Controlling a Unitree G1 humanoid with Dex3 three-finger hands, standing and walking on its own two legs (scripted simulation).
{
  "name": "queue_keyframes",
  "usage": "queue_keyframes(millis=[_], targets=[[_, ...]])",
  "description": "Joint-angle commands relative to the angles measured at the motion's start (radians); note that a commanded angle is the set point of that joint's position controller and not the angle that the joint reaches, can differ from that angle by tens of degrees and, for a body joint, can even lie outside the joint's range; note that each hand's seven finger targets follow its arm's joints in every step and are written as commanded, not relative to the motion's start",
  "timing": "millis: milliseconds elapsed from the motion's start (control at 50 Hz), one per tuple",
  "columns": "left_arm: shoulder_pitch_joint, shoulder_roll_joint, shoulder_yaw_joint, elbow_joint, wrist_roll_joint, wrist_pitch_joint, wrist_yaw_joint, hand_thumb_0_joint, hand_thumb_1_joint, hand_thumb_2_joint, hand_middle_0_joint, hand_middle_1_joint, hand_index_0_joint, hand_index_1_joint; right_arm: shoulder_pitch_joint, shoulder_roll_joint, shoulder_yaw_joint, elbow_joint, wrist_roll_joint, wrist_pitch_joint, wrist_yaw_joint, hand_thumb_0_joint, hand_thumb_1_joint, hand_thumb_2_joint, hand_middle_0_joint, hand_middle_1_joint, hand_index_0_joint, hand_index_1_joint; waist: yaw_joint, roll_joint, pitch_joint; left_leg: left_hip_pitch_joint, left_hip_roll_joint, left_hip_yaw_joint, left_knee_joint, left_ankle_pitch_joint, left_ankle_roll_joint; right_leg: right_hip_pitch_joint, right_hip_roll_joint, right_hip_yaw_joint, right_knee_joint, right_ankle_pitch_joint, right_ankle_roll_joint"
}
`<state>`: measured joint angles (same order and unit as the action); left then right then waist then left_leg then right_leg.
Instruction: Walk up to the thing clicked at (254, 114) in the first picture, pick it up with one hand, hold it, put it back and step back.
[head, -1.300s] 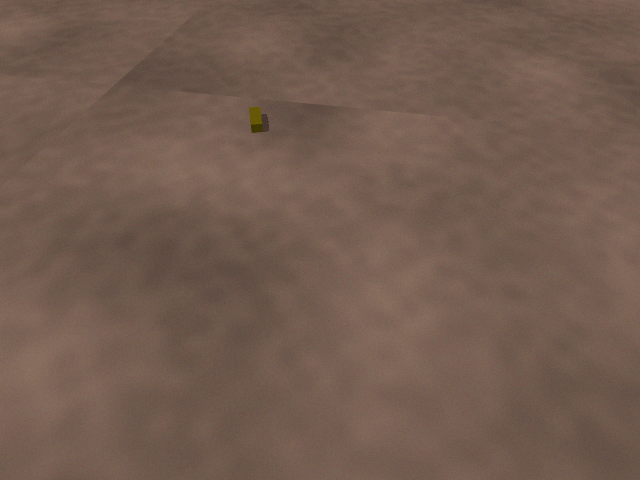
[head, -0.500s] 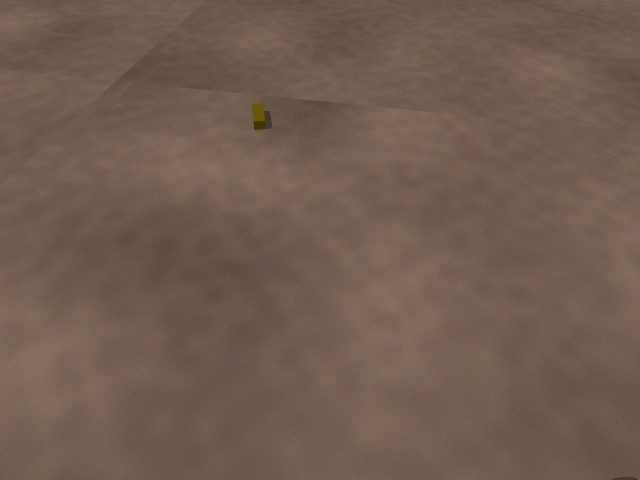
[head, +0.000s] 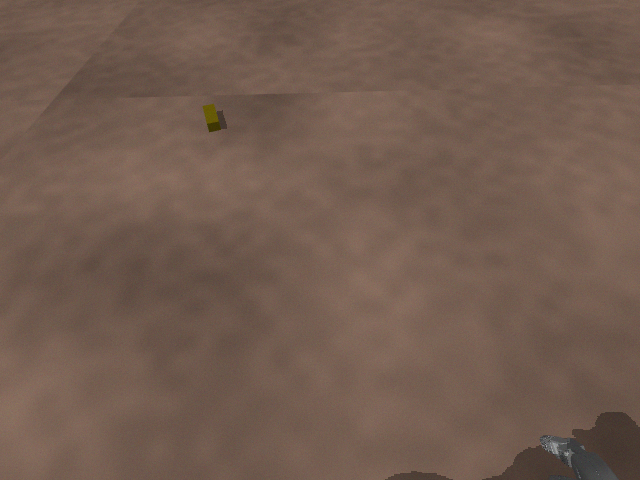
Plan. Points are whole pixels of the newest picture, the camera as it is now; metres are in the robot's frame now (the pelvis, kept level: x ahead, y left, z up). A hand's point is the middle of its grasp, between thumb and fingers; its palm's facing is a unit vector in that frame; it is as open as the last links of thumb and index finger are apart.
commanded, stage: walk up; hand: left
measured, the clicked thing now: (211, 117) +2.05 +0.63 -0.74
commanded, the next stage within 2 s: none
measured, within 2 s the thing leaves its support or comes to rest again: neither
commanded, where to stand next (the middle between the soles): +1.55 +0.86 m, yaw -73 degrees
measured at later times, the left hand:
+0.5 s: hand (138, 298) +0.46 +0.34 -0.12, palm faces -0.34 -0.78 -0.52, open 7.4 cm
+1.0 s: hand (132, 200) +0.75 +0.46 -0.16, palm faces -0.53 -0.66 -0.54, open 7.4 cm
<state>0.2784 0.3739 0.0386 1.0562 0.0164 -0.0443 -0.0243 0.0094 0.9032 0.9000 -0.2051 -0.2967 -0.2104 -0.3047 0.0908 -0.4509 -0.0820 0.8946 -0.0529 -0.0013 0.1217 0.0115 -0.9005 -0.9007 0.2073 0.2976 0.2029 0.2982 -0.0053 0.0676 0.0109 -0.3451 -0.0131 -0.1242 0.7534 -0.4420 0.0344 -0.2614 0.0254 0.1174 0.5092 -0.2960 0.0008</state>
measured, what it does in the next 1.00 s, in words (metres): walks ahead, turning right: left foot, then right foot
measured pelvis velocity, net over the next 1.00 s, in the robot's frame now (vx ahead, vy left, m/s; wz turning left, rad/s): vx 0.51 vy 0.23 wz -0.61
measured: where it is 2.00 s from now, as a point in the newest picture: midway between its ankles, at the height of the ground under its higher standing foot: (231, 280)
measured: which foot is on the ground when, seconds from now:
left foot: up 0.00-0.08, down 0.10-0.48, up 0.50-0.82, down 0.84-1.00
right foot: down 0.00-0.12, up 0.14-0.44, down 0.46-0.84, up 0.86-1.00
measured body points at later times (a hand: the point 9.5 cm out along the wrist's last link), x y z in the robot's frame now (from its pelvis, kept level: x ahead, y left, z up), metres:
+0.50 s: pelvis +0.21 +0.10 -0.03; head +0.23 +0.07 +0.42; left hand +0.47 +0.38 -0.09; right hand +0.12 -0.23 -0.15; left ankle +0.06 +0.20 -0.71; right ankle +0.27 -0.03 -0.74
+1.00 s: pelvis +0.51 +0.23 -0.02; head +0.54 +0.22 +0.43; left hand +0.78 +0.49 -0.12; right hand +0.39 -0.08 -0.11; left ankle +0.61 +0.29 -0.73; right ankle +0.42 +0.11 -0.66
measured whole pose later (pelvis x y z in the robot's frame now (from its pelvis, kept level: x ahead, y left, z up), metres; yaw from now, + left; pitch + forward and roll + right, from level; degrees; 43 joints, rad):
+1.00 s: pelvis +0.51 +0.23 -0.02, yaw -35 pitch +1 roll +0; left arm 0.26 0.52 0.06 0.97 -0.01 -0.05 0.07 0.01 0.91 0.90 -0.20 -0.30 -0.21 -0.30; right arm 0.24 -0.39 -0.10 0.76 -0.06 0.02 0.10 0.01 -0.90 -0.90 0.21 0.30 0.20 0.30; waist -0.06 -0.03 0.05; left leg -0.45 0.06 0.13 0.73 -0.30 0.02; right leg -0.59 -0.08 0.00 1.22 -0.39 -0.06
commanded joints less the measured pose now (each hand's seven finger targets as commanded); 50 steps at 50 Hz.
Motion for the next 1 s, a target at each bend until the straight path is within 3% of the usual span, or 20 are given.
queue_keyframes(millis=[0,40,80,100,120,140,200,360,420,440,460,480,500,600,720,780,820,840,860,980], targets=[[-0.017,0.386,0.091,-0.136,-0.005,-0.050,0.032,0.000,0.900,0.900,-0.200,-0.300,-0.200,-0.300,-0.096,-0.168,-0.044,-0.153,-0.008,-0.033,0.014,0.000,-0.900,-0.900,0.200,0.300,0.200,0.300,0.005,-0.208,-0.047,-0.207,0.038,-0.019,-0.091,-0.063,-0.027,0.175,-0.287,0.426,-0.260,-0.266,-0.222],[-0.004,0.389,0.090,-0.143,-0.009,-0.047,0.030,0.000,0.900,0.900,-0.200,-0.300,-0.200,-0.300,-0.086,-0.177,-0.054,-0.155,-0.011,-0.034,0.018,0.000,-0.900,-0.900,0.200,0.300,0.200,0.300,0.000,-0.204,-0.029,-0.096,0.023,0.026,-0.163,-0.015,-0.020,0.081,-0.241,0.350,-0.215,-0.185,-0.190],[-0.130,0.356,0.073,-0.190,-0.011,-0.039,0.031,0.000,0.900,0.900,-0.200,-0.300,-0.200,-0.300,0.131,-0.203,-0.079,-0.094,-0.005,-0.041,0.008,0.000,-0.900,-0.900,0.200,0.300,0.200,0.300,-0.148,-0.080,-0.073,0.370,0.006,0.081,-0.392,0.131,-0.010,-0.263,-0.117,0.133,0.024,-0.192,-0.098],[-0.179,0.264,0.049,-0.231,-0.012,-0.036,0.038,0.000,0.900,0.900,-0.200,-0.300,-0.200,-0.300,0.279,-0.307,-0.115,-0.061,-0.019,-0.043,-0.007,0.000,-0.900,-0.900,0.200,0.300,0.200,0.300,-0.232,0.209,-0.106,0.663,0.174,-0.189,-0.574,-0.112,0.053,-0.613,0.063,-0.078,0.309,-0.324,-0.021],[-0.216,0.248,0.037,-0.250,-0.009,-0.036,0.053,0.000,0.900,0.900,-0.200,-0.300,-0.200,-0.300,0.217,-0.377,-0.128,-0.094,-0.006,-0.044,-0.013,0.000,-0.900,-0.900,0.200,0.300,0.200,0.300,-0.206,0.282,-0.026,0.583,0.417,-0.481,-0.643,-0.321,0.151,-0.774,0.001,-0.115,0.530,-0.325,-0.026],[-0.200,0.292,0.029,-0.228,-0.012,-0.043,0.053,0.000,0.900,0.900,-0.200,-0.300,-0.200,-0.300,0.122,-0.343,-0.115,-0.127,0.013,-0.049,-0.019,0.000,-0.900,-0.900,0.200,0.300,0.200,0.300,-0.148,0.100,0.001,0.455,0.450,-0.472,-0.640,-0.294,0.208,-0.689,-0.111,-0.106,0.566,-0.208,-0.037],[-0.060,0.349,0.055,-0.138,-0.033,-0.039,0.014,0.000,0.900,0.900,-0.200,-0.300,-0.200,-0.300,0.015,-0.235,-0.082,-0.171,0.010,-0.049,-0.030,0.000,-0.900,-0.900,0.200,0.300,0.200,0.300,-0.050,0.050,-0.007,0.362,0.283,-0.131,-0.582,-0.121,0.120,-0.476,-0.176,-0.115,0.476,-0.061,-0.016],[-0.186,0.287,0.054,-0.225,-0.037,-0.026,0.001,0.000,0.900,0.900,-0.200,-0.300,-0.200,-0.300,0.070,-0.206,-0.081,-0.222,-0.003,-0.023,-0.016,0.000,-0.900,-0.900,0.200,0.300,0.200,0.300,-0.090,0.024,0.071,0.296,0.191,0.162,-0.507,0.353,0.037,-0.244,-0.103,-0.300,0.137,0.123,-0.021],[0.155,0.325,0.088,-0.144,-0.045,-0.015,0.025,0.000,0.900,0.900,-0.200,-0.300,-0.200,-0.300,-0.017,-0.224,-0.091,-0.277,0.000,-0.024,-0.034,0.000,-0.900,-0.900,0.200,0.300,0.200,0.300,0.112,-0.039,-0.072,0.013,0.118,0.285,-0.040,0.849,-0.051,0.308,-0.029,-0.368,0.073,0.147,-0.072],[0.353,0.383,0.122,-0.101,-0.036,-0.014,0.046,0.000,0.900,0.900,-0.200,-0.300,-0.200,-0.300,0.011,-0.201,-0.077,-0.291,-0.006,-0.025,-0.036,0.000,-0.900,-0.900,0.200,0.300,0.200,0.300,0.199,-0.133,-0.176,-0.149,0.062,0.290,0.271,0.772,-0.087,0.567,-0.063,-0.289,0.026,0.041,-0.106],[0.426,0.449,0.153,-0.111,-0.023,-0.009,0.075,0.000,0.900,0.900,-0.200,-0.300,-0.200,-0.300,0.047,-0.141,-0.051,-0.316,0.004,-0.025,-0.040,0.000,-0.900,-0.900,0.200,0.300,0.200,0.300,0.221,-0.335,-0.194,-0.517,-0.049,0.200,0.582,-0.023,-0.118,0.754,-0.384,0.240,-0.030,-0.114,-0.242],[0.290,0.491,0.142,-0.178,-0.028,-0.013,0.099,0.000,0.900,0.900,-0.200,-0.300,-0.200,-0.300,0.077,-0.224,-0.067,-0.323,0.016,-0.017,-0.039,0.000,-0.900,-0.900,0.200,0.300,0.200,0.300,0.147,-0.228,-0.266,-0.567,0.018,-0.066,0.745,-0.134,-0.131,0.645,-0.575,0.682,-0.170,-0.367,-0.375],[0.174,0.472,0.130,-0.233,-0.039,-0.020,0.116,0.000,0.900,0.900,-0.200,-0.300,-0.200,-0.300,0.033,-0.269,-0.075,-0.300,0.019,-0.017,-0.040,0.000,-0.900,-0.900,0.200,0.300,0.200,0.300,0.120,-0.060,-0.212,-0.538,0.089,-0.115,0.762,-0.071,-0.112,0.510,-0.558,0.630,-0.228,-0.450,-0.391],[-0.084,0.415,0.094,-0.284,-0.022,-0.083,0.109,0.000,0.900,0.900,-0.200,-0.300,-0.200,-0.300,0.109,-0.219,-0.062,-0.246,-0.005,0.012,0.014,0.000,-0.900,-0.900,0.200,0.300,0.200,0.300,-0.068,-0.094,0.067,-0.235,0.160,0.006,0.337,0.137,-0.035,-0.146,-0.294,0.083,-0.240,-0.154,-0.186],[-0.087,0.460,0.110,-0.269,-0.001,-0.094,0.101,0.000,0.900,0.900,-0.200,-0.300,-0.200,-0.300,0.106,-0.206,-0.084,-0.246,-0.001,0.030,0.056,0.000,-0.900,-0.900,0.200,0.300,0.200,0.300,-0.072,-0.205,0.003,0.016,0.135,0.132,0.078,0.296,-0.046,-0.336,-0.228,-0.041,-0.170,-0.244,-0.157],[-0.172,0.436,0.104,-0.269,0.013,-0.068,0.105,0.000,0.900,0.900,-0.200,-0.300,-0.200,-0.300,0.277,-0.216,-0.111,-0.200,-0.006,0.036,0.036,0.000,-0.900,-0.900,0.200,0.300,0.200,0.300,-0.184,-0.152,-0.011,0.248,0.073,0.195,0.052,0.216,-0.045,-0.487,-0.175,-0.088,0.054,-0.260,-0.115],[-0.091,0.239,0.053,-0.269,0.030,-0.034,0.112,0.000,0.900,0.900,-0.200,-0.300,-0.200,-0.300,0.429,-0.310,-0.146,-0.175,-0.029,0.001,0.001,0.000,-0.900,-0.900,0.200,0.300,0.200,0.300,-0.249,0.321,-0.016,0.242,0.252,-0.159,-0.365,-0.222,-0.015,-0.615,0.005,-0.176,0.702,-0.364,-0.085],[-0.016,0.228,0.041,-0.278,0.002,-0.030,0.133,0.000,0.900,0.900,-0.200,-0.300,-0.200,-0.300,0.263,-0.423,-0.159,-0.218,-0.006,-0.013,-0.022,0.000,-0.900,-0.900,0.200,0.300,0.200,0.300,-0.127,0.418,-0.012,0.202,0.450,-0.577,-0.585,-0.327,0.092,-0.706,-0.010,-0.076,0.904,-0.327,-0.102],[0.008,0.282,0.036,-0.240,-0.006,-0.039,0.139,0.000,0.900,0.900,-0.200,-0.300,-0.200,-0.300,0.171,-0.402,-0.167,-0.235,0.008,-0.013,-0.033,0.000,-0.900,-0.900,0.200,0.300,0.200,0.300,-0.091,0.288,-0.022,0.121,0.448,-0.571,-0.621,-0.439,0.119,-0.639,-0.098,-0.026,0.935,-0.209,-0.114],[0.070,0.324,0.068,-0.111,-0.029,-0.021,0.104,0.000,0.900,0.900,-0.200,-0.300,-0.200,-0.300,0.151,-0.199,-0.098,-0.234,-0.025,-0.018,-0.054,0.000,-0.900,-0.900,0.200,0.300,0.200,0.300,-0.069,0.157,-0.076,0.196,0.257,-0.031,-0.379,0.262,0.108,-0.431,-0.127,-0.139,0.586,-0.119,-0.028]])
